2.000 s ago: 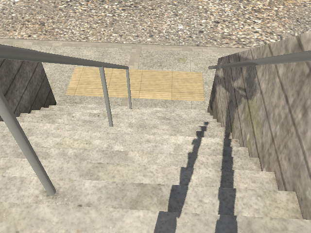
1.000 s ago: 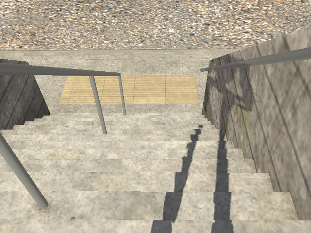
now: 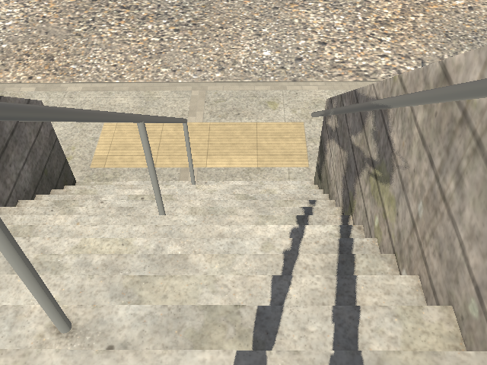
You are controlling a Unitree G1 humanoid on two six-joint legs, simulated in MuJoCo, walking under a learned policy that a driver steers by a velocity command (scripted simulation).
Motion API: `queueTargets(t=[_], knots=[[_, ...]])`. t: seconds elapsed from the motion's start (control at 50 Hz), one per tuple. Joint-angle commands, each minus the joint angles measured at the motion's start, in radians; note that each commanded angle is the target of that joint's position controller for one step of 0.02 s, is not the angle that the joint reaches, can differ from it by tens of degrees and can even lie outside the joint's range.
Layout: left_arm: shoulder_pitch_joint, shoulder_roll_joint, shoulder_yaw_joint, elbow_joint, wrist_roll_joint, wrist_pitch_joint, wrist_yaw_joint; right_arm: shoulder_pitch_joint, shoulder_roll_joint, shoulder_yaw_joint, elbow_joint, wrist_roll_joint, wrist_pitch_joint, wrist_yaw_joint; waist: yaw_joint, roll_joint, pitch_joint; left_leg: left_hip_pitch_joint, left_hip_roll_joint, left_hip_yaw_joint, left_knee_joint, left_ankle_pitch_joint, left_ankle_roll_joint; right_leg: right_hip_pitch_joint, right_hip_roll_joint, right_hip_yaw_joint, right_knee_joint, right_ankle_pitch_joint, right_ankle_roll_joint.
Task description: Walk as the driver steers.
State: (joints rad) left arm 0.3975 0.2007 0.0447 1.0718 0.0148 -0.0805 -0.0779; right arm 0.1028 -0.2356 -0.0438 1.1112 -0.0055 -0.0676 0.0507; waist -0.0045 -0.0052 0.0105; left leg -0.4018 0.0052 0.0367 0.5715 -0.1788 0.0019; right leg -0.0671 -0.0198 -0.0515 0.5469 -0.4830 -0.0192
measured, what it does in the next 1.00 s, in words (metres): walks ahead: right foot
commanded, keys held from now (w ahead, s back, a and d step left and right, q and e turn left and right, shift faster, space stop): w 1.00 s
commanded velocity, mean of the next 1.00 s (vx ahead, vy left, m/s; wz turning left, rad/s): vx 0.41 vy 0.00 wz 0.00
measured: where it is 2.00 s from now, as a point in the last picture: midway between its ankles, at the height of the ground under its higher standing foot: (247, 320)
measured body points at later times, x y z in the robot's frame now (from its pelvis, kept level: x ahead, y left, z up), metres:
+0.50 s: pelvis +0.17 +0.04 +0.02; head +0.17 +0.03 +0.47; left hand +0.28 +0.26 -0.12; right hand +0.05 -0.14 -0.13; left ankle +0.11 +0.13 -0.72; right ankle +0.32 -0.12 -0.67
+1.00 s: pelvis +0.39 -0.03 +0.01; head +0.40 -0.04 +0.46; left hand +0.25 +0.16 -0.13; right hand +0.50 -0.25 -0.13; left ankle +0.52 +0.14 -0.64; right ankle +0.38 -0.10 -0.72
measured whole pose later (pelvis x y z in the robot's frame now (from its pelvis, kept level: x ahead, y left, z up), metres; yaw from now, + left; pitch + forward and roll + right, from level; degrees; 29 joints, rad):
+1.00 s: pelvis +0.39 -0.03 +0.01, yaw +0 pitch +3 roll -2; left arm 0.57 0.12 0.02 1.14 0.10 -0.11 -0.02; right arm 0.21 -0.18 -0.02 0.95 -0.10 -0.07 0.06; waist 0.10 0.03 -0.05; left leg -0.82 0.12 -0.06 1.06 0.05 0.05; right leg -0.26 0.09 -0.08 0.46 -0.26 -0.10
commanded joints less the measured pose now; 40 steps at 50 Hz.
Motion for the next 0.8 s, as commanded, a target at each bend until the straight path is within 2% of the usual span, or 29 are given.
queueTargets(t=[0.02,0.06,0.08,0.12,0.14,0.18,0.2,0.22,0.24,0.26,0.28,0.3,0.32,0.34,0.36,0.38,0.42,0.46,0.54,0.56,0.6,0.64,0.68,0.7,0.72,0.74,0.76,0.78,0.8], knots=[[0.189,0.18,0.052,0.02,0.048,-0.004,0.033,-0.089,-0.154,-0.05,-0.073,-0.033,-0.005,-0.025,0.076,-0.129,0.165,-0.068,-0.042,0.022,0.041,-0.22,0.032,-0.154,-0.212,0.259,-0.321,-0.153,-0.21],[0.219,0.122,0.038,0.042,0.053,-0.008,0.062,-0.163,-0.056,-0.034,-0.118,-0.049,-0.012,-0.04,0.101,-0.154,0.234,-0.292,0.009,0.0,0.051,-0.152,0.068,0.065,-0.357,0.373,-0.394,-0.044,-0.279],[0.221,0.104,0.032,0.045,0.044,-0.008,0.073,-0.181,-0.025,-0.028,-0.136,-0.05,-0.015,-0.042,0.102,-0.142,0.22,-0.301,0.016,-0.005,0.059,-0.144,0.084,0.132,-0.37,0.373,-0.4,0.055,-0.279],[0.155,0.119,0.033,0.025,0.033,-0.008,0.083,-0.173,-0.013,-0.027,-0.155,-0.046,-0.018,-0.033,0.067,-0.116,0.195,-0.194,-0.006,0.042,0.031,-0.143,0.106,0.141,-0.316,0.268,-0.382,0.229,-0.239],[0.104,0.139,0.035,0.006,0.03,-0.004,0.08,-0.133,-0.018,-0.029,-0.147,-0.041,-0.02,-0.024,0.031,-0.107,0.179,-0.04,-0.035,0.088,-0.025,-0.095,0.116,0.06,-0.265,0.187,-0.357,0.298,-0.213],[0.084,0.173,0.036,0.002,0.053,0.0,0.063,0.046,-0.051,-0.046,-0.101,-0.026,-0.03,-0.007,-0.051,-0.128,0.107,0.328,-0.105,0.133,0.004,0.024,0.118,-0.159,-0.175,0.083,-0.212,0.57,-0.178],[0.099,0.152,0.03,0.016,0.067,-0.005,0.05,0.205,-0.095,-0.062,-0.063,-0.024,-0.035,-0.011,-0.11,-0.071,0.047,0.496,-0.064,0.055,0.013,0.053,0.148,-0.283,-0.116,0.014,-0.022,0.613,-0.127],[0.158,0.081,0.013,0.01,0.085,-0.017,0.032,0.423,-0.124,-0.057,-0.021,-0.028,-0.033,-0.023,-0.156,0.111,-0.12,0.787,0.117,-0.285,-0.078,0.03,0.277,-0.502,-0.001,-0.034,0.278,0.403,-0.05],[0.121,0.039,0.001,-0.001,0.079,-0.024,0.017,0.704,-0.149,-0.056,0.048,-0.065,-0.028,-0.021,-0.258,0.215,-0.177,0.901,0.331,-0.675,-0.306,-0.039,0.406,-0.647,0.081,0.091,0.658,-0.129,-0.035],[-0.048,0.053,0.012,-0.063,0.053,-0.047,0.017,0.61,-0.173,-0.052,0.021,-0.082,-0.055,-0.021,-0.232,0.129,0.047,0.706,0.347,-0.656,-0.376,-0.255,0.346,-0.801,0.035,0.227,0.77,-0.043,-0.085],[-0.098,0.084,0.022,-0.068,0.047,-0.057,0.031,0.424,-0.12,-0.038,-0.026,-0.063,-0.059,-0.026,-0.158,0.055,0.11,0.506,0.333,-0.547,-0.397,-0.327,0.311,-0.755,-0.03,0.186,0.78,0.064,-0.113],[-0.083,0.07,0.024,-0.067,0.067,-0.054,0.048,0.345,-0.048,-0.016,-0.047,-0.052,-0.051,-0.034,-0.106,0.034,0.101,0.4,0.301,-0.459,-0.414,-0.276,0.302,-0.674,-0.054,0.161,0.747,0.095,-0.129],[-0.043,0.02,0.015,-0.051,0.079,-0.044,0.056,0.322,0.001,0.0,-0.044,-0.045,-0.045,-0.045,-0.062,0.03,0.105,0.324,0.275,-0.372,-0.436,-0.201,0.285,-0.616,-0.088,0.158,0.705,0.135,-0.131],[-0.013,-0.027,0.007,-0.046,0.084,-0.027,0.057,0.295,0.035,0.014,-0.053,-0.049,-0.037,-0.054,-0.016,0.029,0.13,0.235,0.258,-0.318,-0.47,-0.127,0.264,-0.559,-0.112,0.16,0.656,0.158,-0.117],[-0.017,-0.033,0.009,-0.05,0.081,-0.015,0.052,0.299,0.045,0.02,-0.054,-0.05,-0.038,-0.06,0.0,0.026,0.134,0.204,0.237,-0.273,-0.495,-0.095,0.254,-0.545,-0.113,0.14,0.601,0.181,-0.101],[-0.043,-0.028,0.009,-0.059,0.072,-0.006,0.044,0.316,0.031,0.02,-0.052,-0.05,-0.044,-0.061,-0.001,0.041,0.131,0.185,0.218,-0.224,-0.504,-0.062,0.251,-0.551,-0.114,0.112,0.532,0.225,-0.087],[-0.109,-0.026,0.0,-0.081,0.062,0.008,0.034,0.334,0.021,0.026,-0.052,-0.069,-0.053,-0.046,0.002,0.051,0.117,0.105,0.185,-0.137,-0.503,0.031,0.249,-0.511,-0.109,0.048,0.363,0.345,-0.063],[-0.201,-0.029,-0.01,-0.112,0.069,0.024,0.034,0.392,0.018,0.03,-0.032,-0.07,-0.059,-0.02,-0.015,0.066,0.101,0.064,0.188,-0.119,-0.511,0.105,0.258,-0.456,-0.092,0.019,0.244,0.445,-0.036],[-0.284,0.014,-0.003,-0.131,0.05,0.028,0.048,0.505,-0.007,0.026,0.012,-0.069,-0.064,0.003,-0.028,0.073,0.076,0.294,0.237,-0.131,-0.434,0.357,0.264,-0.575,-0.081,0.073,0.083,0.54,-0.013],[-0.321,0.007,-0.003,-0.138,0.055,0.031,0.044,0.506,0.004,0.03,0.009,-0.083,-0.054,0.012,-0.031,0.078,0.06,0.258,0.216,-0.099,-0.412,0.369,0.247,-0.516,-0.063,0.036,0.122,0.505,-0.016],[-0.361,0.022,0.001,-0.149,0.048,0.03,0.041,0.503,0.004,0.027,0.002,-0.085,-0.044,0.011,-0.031,0.079,0.064,0.259,0.23,-0.097,-0.39,0.306,0.222,-0.487,-0.061,0.04,0.118,0.444,-0.03],[-0.389,0.035,0.008,-0.158,0.038,0.017,0.047,0.515,-0.024,0.013,0.008,-0.069,-0.035,-0.005,-0.029,0.079,0.06,0.338,0.256,-0.111,-0.336,0.33,0.207,-0.476,-0.044,0.031,0.055,0.347,-0.047],[-0.279,0.069,0.027,-0.117,0.008,-0.013,0.057,0.493,-0.062,-0.002,0.003,-0.061,-0.028,-0.013,0.031,0.086,0.008,0.295,0.216,-0.083,-0.197,0.502,0.172,-0.238,0.016,-0.028,-0.027,0.397,-0.073],[-0.129,0.129,0.049,-0.076,-0.002,-0.031,0.064,0.507,-0.045,-0.002,0.002,-0.065,-0.032,-0.01,0.068,0.021,-0.093,0.183,0.137,-0.02,-0.002,0.47,0.114,0.018,-0.006,0.016,0.01,0.513,-0.13],[0.103,0.199,0.057,-0.039,-0.005,-0.035,0.064,0.638,0.069,0.033,-0.009,-0.085,-0.046,0.0,0.105,-0.213,-0.349,-0.151,-0.009,0.012,0.354,0.036,0.02,0.518,-0.23,0.366,-0.055,0.6,-0.365],[0.349,0.187,0.059,0.044,0.03,-0.028,0.058,0.527,0.096,0.038,-0.04,-0.071,-0.053,0.016,0.211,-0.235,-0.341,-0.38,-0.094,-0.072,0.743,-0.47,0.02,0.553,-0.35,0.703,-0.231,0.444,-0.433],[0.27,0.173,0.068,0.049,0.054,-0.039,0.059,0.398,0.05,0.013,-0.074,-0.05,-0.049,0.005,0.195,-0.083,-0.117,-0.5,-0.03,-0.188,0.86,-0.36,0.064,0.337,-0.329,0.623,-0.258,0.274,-0.343],[0.108,0.125,0.055,0.011,0.045,-0.038,0.054,0.35,0.013,0.005,-0.081,-0.048,-0.043,-0.017,0.127,-0.017,-0.015,-0.466,0.044,-0.164,0.862,-0.24,0.073,0.115,-0.312,0.5,-0.272,0.266,-0.306],[0.036,0.037,0.027,-0.016,0.037,-0.032,0.057,0.368,0.014,0.006,-0.082,-0.062,-0.037,-0.032,0.077,0.001,-0.041,-0.39,0.089,-0.171,0.813,-0.159,0.083,0.005,-0.285,0.429,-0.295,0.298,-0.296]])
